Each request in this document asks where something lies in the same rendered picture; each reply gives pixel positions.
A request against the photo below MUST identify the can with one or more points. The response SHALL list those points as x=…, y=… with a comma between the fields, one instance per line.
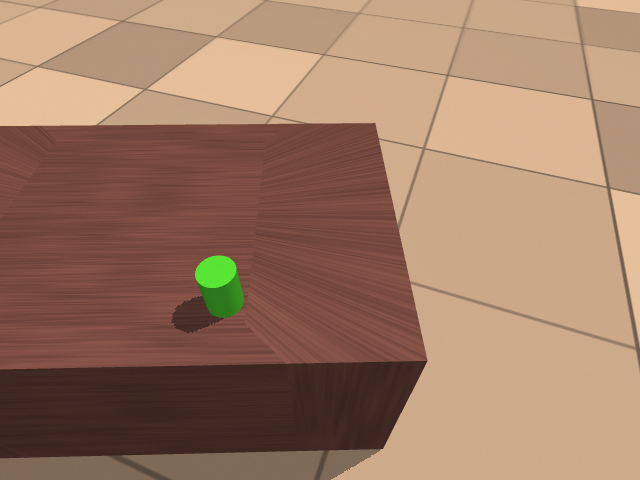
x=219, y=283

